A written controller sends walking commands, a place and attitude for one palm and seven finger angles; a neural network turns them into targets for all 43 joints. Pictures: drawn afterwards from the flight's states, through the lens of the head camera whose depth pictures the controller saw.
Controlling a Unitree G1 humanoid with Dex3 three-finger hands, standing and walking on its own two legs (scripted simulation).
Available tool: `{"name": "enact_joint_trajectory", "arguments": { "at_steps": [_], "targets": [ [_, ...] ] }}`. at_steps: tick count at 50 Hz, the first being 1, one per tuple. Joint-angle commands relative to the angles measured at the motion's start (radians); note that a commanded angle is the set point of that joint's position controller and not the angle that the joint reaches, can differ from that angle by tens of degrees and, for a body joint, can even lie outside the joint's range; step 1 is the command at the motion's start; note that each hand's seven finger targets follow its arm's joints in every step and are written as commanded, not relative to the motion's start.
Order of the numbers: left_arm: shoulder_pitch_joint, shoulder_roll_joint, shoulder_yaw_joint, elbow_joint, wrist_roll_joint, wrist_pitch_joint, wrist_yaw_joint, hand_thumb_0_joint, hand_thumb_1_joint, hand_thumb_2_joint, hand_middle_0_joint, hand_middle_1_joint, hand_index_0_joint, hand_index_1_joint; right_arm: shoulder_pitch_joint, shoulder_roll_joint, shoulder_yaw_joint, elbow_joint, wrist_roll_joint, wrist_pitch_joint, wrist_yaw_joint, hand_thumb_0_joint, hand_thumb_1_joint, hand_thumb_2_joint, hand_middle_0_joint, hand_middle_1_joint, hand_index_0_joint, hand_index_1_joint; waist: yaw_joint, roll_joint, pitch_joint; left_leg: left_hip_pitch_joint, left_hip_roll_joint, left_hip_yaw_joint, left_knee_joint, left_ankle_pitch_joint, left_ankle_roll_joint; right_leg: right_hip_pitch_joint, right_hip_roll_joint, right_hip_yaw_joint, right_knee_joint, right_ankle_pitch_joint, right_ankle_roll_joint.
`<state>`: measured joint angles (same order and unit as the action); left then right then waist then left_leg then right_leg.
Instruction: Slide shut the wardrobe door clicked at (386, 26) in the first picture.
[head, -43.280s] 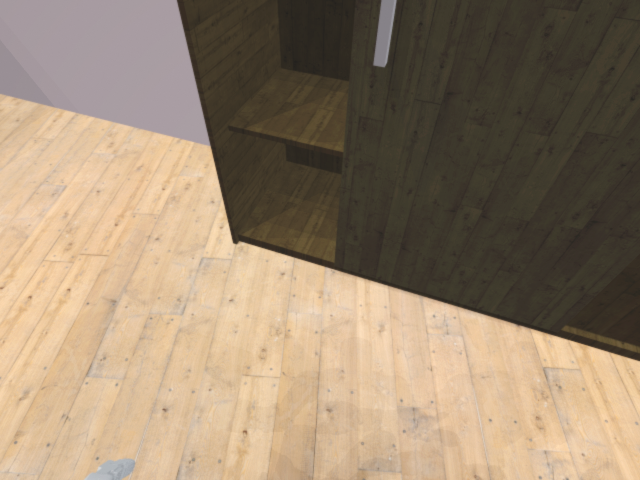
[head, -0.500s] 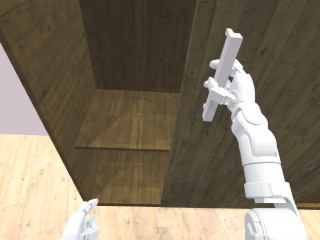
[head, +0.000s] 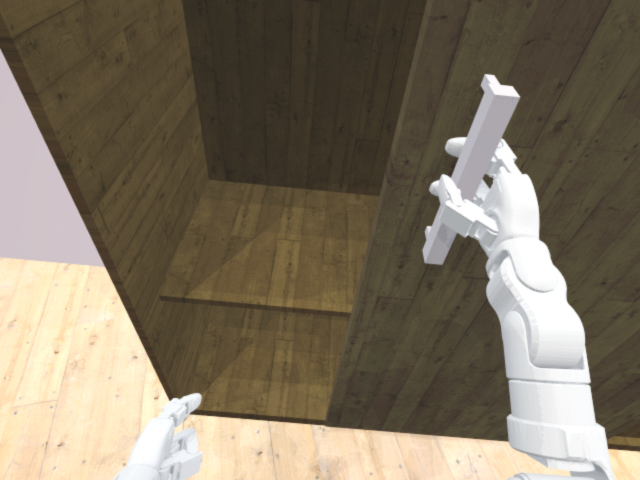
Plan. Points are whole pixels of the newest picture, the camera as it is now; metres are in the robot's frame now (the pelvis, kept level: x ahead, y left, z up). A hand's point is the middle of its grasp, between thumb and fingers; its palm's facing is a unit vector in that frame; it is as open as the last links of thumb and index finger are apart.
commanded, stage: tug the door sideways, standing still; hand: right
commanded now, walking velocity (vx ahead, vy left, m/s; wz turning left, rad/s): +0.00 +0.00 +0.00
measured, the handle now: (457, 179) +0.43 -0.12 +0.21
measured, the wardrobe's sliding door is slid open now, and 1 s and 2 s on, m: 0.42 0.41 0.20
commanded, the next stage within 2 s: step sideways, sliding the door along in 0.46 s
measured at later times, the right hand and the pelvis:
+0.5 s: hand (446, 202) +0.37 -0.10 +0.21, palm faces +0.05 +1.00 -0.07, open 6.2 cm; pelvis -0.01 +0.00 -0.01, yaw -6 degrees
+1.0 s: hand (428, 202) +0.38 -0.08 +0.20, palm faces +0.14 +0.99 -0.09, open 6.5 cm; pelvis -0.03 +0.05 -0.02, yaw -7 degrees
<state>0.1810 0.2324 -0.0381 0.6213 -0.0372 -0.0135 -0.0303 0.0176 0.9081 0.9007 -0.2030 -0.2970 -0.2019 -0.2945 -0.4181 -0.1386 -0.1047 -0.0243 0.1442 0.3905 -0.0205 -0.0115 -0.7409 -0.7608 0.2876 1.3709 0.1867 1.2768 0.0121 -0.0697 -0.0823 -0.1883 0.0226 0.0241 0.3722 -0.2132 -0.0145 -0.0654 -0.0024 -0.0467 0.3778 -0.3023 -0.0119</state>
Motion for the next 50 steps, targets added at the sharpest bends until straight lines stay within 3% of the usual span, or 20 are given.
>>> {"name": "enact_joint_trajectory", "arguments": {
  "at_steps": [1, 5, 6, 7, 11, 12, 16, 17, 24, 27, 28, 29, 30, 32, 34, 36, 42, 45, 46, 50],
  "targets": [
    [-0.158, 0.108, 0.047, -0.169, -0.012, -0.052, -0.006, 0.0, 0.9, 0.9, -0.2, -0.3, -0.2, -0.3, -0.221, -0.166, -0.057, -0.352, 0.041, -0.041, 0.036, 0.0, -0.9, -0.9, 0.45, 1.4, 0.45, 1.4, -0.096, 0.125, -0.297, 0.297, -0.02, 0.039, 0.097, 0.707, 0.062, -0.04, 0.021, 0.047, 0.052, 0.716, 0.017],
    [-0.192, 0.09, 0.027, -0.144, -0.006, -0.04, 0.029, 0.0, 0.9, 0.9, -0.2, -0.3, -0.2, -0.3, -0.408, -0.047, 0.044, -0.293, 0.023, -0.014, 0.03, 0.0, -0.9, -0.9, 0.45, 1.4, 0.45, 1.4, -0.023, 0.109, -0.251, 0.211, -0.029, 0.039, 0.074, 0.615, 0.05, 0.009, 0.007, 0.036, 0.055, 0.655, 0.003],
    [-0.141, 0.111, 0.038, -0.111, -0.017, -0.049, 0.02, 0.0, 0.9, 0.9, -0.2, -0.3, -0.2, -0.3, -0.523, -0.111, 0.026, -0.246, 0.034, 0.01, 0.011, 0.0, -0.9, -0.9, 0.45, 1.4, 0.45, 1.4, -0.03, 0.141, -0.207, 0.195, -0.024, 0.046, 0.086, 0.639, 0.06, -0.041, 0.024, 0.058, 0.061, 0.66, 0.02],
    [-0.18, 0.087, 0.03, -0.118, -0.004, -0.045, 0.03, 0.0, 0.9, 0.9, -0.2, -0.3, -0.2, -0.3, -0.479, 0.008, 0.088, -0.229, 0.017, 0.008, 0.012, 0.0, -0.9, -0.9, 0.45, 1.4, 0.45, 1.4, -0.002, 0.082, -0.231, 0.174, -0.027, 0.043, 0.087, 0.619, 0.05, 0.028, 0.002, 0.042, 0.069, 0.692, 0.006],
    [-0.124, 0.104, 0.046, -0.077, -0.011, -0.052, 0.016, 0.0, 0.9, 0.9, -0.2, -0.3, -0.2, -0.3, -0.637, -0.029, 0.129, -0.197, 0.007, 0.012, -0.021, 0.0, -0.9, -0.9, 0.45, 1.4, 0.45, 1.4, -0.012, 0.106, -0.276, 0.174, -0.021, 0.056, 0.115, 0.677, 0.06, 0.021, 0.026, 0.076, 0.101, 0.782, 0.032],
    [-0.157, 0.078, 0.035, -0.095, 0.004, -0.044, 0.023, 0.0, 0.9, 0.9, -0.2, -0.3, -0.2, -0.3, -0.573, 0.077, 0.176, -0.188, -0.014, -0.002, -0.013, 0.0, -0.9, -0.9, 0.45, 1.4, 0.45, 1.4, 0.01, 0.05, -0.303, 0.158, -0.02, 0.052, 0.119, 0.651, 0.05, 0.078, 0.003, 0.061, 0.101, 0.787, 0.013],
    [-0.147, 0.088, 0.042, -0.076, -0.006, -0.052, 0.008, 0.0, 0.9, 0.9, -0.2, -0.3, -0.2, -0.3, -0.705, 0.049, 0.22, -0.153, -0.007, -0.042, -0.019, 0.0, -0.9, -0.9, 0.45, 1.4, 0.45, 1.4, 0.001, 0.123, -0.29, 0.149, -0.019, 0.057, 0.115, 0.6, 0.058, 0.044, 0.026, 0.095, 0.096, 0.718, 0.026],
    [-0.166, 0.066, 0.031, -0.087, 0.008, -0.043, 0.015, 0.0, 0.9, 0.9, -0.2, -0.3, -0.2, -0.3, -0.671, 0.14, 0.257, -0.143, -0.02, -0.062, -0.009, 0.0, -0.9, -0.9, 0.45, 1.4, 0.45, 1.4, 0.025, 0.076, -0.293, 0.125, -0.019, 0.054, 0.113, 0.562, 0.05, 0.081, 0.006, 0.079, 0.09, 0.695, 0.011],
    [-0.146, 0.058, 0.031, -0.083, 0.015, -0.042, 0.004, 0.0, 0.9, 0.9, -0.2, -0.3, -0.2, -0.3, -0.796, 0.218, 0.339, -0.088, -0.027, -0.12, -0.001, 0.0, -0.9, -0.9, 0.45, 1.4, 0.45, 1.4, 0.032, 0.037, -0.352, 0.093, -0.022, 0.064, 0.142, 0.587, 0.049, 0.144, -0.007, 0.112, 0.127, 0.887, 0.026],
    [-0.145, 0.055, 0.034, -0.064, 0.014, -0.048, -0.006, 0.0, 0.9, 0.9, -0.2, -0.3, -0.2, -0.3, -0.833, 0.263, 0.371, -0.006, -0.019, -0.149, -0.006, 0.0, -0.9, -0.9, 0.45, 1.4, 0.45, 1.4, 0.044, 0.068, -0.312, 0.061, -0.026, 0.065, 0.123, 0.478, 0.049, 0.118, -0.01, 0.12, 0.099, 0.744, 0.036],
    [-0.144, 0.059, 0.034, -0.068, 0.013, -0.056, -0.003, 0.0, 0.9, 0.9, -0.2, -0.3, -0.2, -0.3, -0.943, 0.206, 0.334, -0.065, -0.02, -0.177, -0.015, 0.0, -0.9, -0.9, 0.45, 1.4, 0.45, 1.4, 0.041, 0.045, -0.357, 0.077, -0.027, 0.06, 0.109, 0.45, 0.052, 0.125, 0.003, 0.118, 0.09, 0.678, 0.037],
    [-0.116, 0.082, 0.045, -0.106, 0.023, -0.052, 0.031, 0.0, 0.9, 0.9, -0.2, -0.3, -0.2, -0.3, -0.972, -0.248, 0.051, -0.156, -0.08, -0.363, -0.061, 0.0, -0.9, -0.9, 0.45, 1.4, 0.45, 1.4, -0.002, 0.096, -0.249, 0.086, 0.019, -0.003, 0.087, 0.346, 0.021, -0.007, -0.058, 0.11, 0.087, 0.523, -0.013],
    [-0.123, 0.065, 0.043, -0.073, 0.038, -0.039, 0.043, 0.0, 0.9, 0.9, -0.2, -0.3, -0.2, -0.3, -0.839, -0.123, 0.124, -0.016, -0.1, -0.42, -0.057, 0.0, -0.9, -0.9, 0.45, 1.4, 0.45, 1.4, 0.0, 0.156, -0.227, 0.09, 0.025, 0.005, 0.115, 0.313, 0.023, -0.023, -0.066, 0.117, 0.066, 0.442, -0.018],
    [-0.137, 0.059, 0.04, -0.088, 0.04, -0.045, 0.058, 0.0, 0.9, 0.9, -0.2, -0.3, -0.2, -0.3, -0.812, -0.012, 0.219, -0.045, -0.089, -0.498, -0.035, 0.0, -0.9, -0.9, 0.45, 1.4, 0.45, 1.4, 0.013, 0.007, -0.237, -0.045, -0.007, 0.036, 0.228, 0.254, 0.024, 0.078, -0.141, 0.19, 0.057, 0.571, -0.016],
    [-0.132, 0.059, 0.054, -0.101, 0.044, -0.039, 0.06, 0.0, 0.9, 0.9, -0.2, -0.3, -0.2, -0.3, -0.848, -0.021, 0.213, -0.069, -0.092, -0.529, -0.029, 0.0, -0.9, -0.9, 0.45, 1.4, 0.45, 1.4, 0.029, -0.098, -0.285, -0.26, -0.038, 0.02, 0.405, -0.094, 0.023, 0.297, -0.243, 0.273, 0.093, 0.843, -0.07],
    [-0.1, 0.051, 0.066, -0.103, 0.038, -0.028, 0.052, 0.0, 0.9, 0.9, -0.2, -0.3, -0.2, -0.3, -0.891, -0.076, 0.166, -0.038, -0.075, -0.538, -0.041, 0.0, -0.9, -0.9, 0.45, 1.4, 0.45, 1.4, 0.022, -0.105, -0.236, -0.351, -0.022, 0.003, 0.494, -0.241, 0.04, 0.318, -0.283, 0.33, 0.089, 0.813, -0.111],
    [-0.149, 0.062, 0.055, -0.118, 0.024, -0.008, 0.056, 0.0, 0.9, 0.9, -0.2, -0.3, -0.2, -0.3, -0.846, -0.045, 0.186, -0.041, -0.103, -0.561, -0.028, 0.0, -0.9, -0.9, 0.45, 1.4, 0.45, 1.4, 0.019, -0.053, -0.224, 0.071, -0.024, -0.002, 0.131, 0.081, 0.076, 0.056, -0.233, 0.154, 0.277, 0.672, -0.079],
    [-0.139, 0.043, 0.083, -0.103, -0.004, -0.012, 0.062, 0.0, 0.9, 0.9, -0.2, -0.3, -0.2, -0.3, -0.874, -0.001, 0.247, -0.067, -0.107, -0.564, -0.012, 0.0, -0.9, -0.9, 0.45, 1.4, 0.45, 1.4, 0.017, 0.324, -0.225, 0.252, 0.23, -0.326, -0.031, 0.305, 0.218, -0.254, 0.003, 0.069, 0.563, -0.121, 0.006],
    [-0.137, 0.047, 0.099, -0.085, -0.013, -0.025, 0.068, 0.0, 0.9, 0.9, -0.2, -0.3, -0.2, -0.3, -0.823, -0.015, 0.226, -0.029, -0.095, -0.561, -0.018, 0.0, -0.9, -0.9, 0.45, 1.4, 0.45, 1.4, -0.001, 0.348, -0.198, 0.243, 0.275, -0.38, -0.05, 0.367, 0.256, -0.318, 0.0, 0.108, 0.675, -0.261, 0.004],
    [-0.15, 0.003, 0.067, -0.071, 0.01, -0.043, 0.069, 0.0, 0.9, 0.9, -0.2, -0.3, -0.2, -0.3, -0.866, 0.085, 0.327, -0.135, -0.112, -0.601, -0.024, 0.0, -0.9, -0.9, 0.45, 1.4, 0.45, 1.4, 0.047, 0.131, -0.251, 0.169, 0.164, -0.117, 0.187, 0.641, 0.166, -0.035, -0.043, 0.033, 0.103, 0.11, 0.0]
  ]
}}
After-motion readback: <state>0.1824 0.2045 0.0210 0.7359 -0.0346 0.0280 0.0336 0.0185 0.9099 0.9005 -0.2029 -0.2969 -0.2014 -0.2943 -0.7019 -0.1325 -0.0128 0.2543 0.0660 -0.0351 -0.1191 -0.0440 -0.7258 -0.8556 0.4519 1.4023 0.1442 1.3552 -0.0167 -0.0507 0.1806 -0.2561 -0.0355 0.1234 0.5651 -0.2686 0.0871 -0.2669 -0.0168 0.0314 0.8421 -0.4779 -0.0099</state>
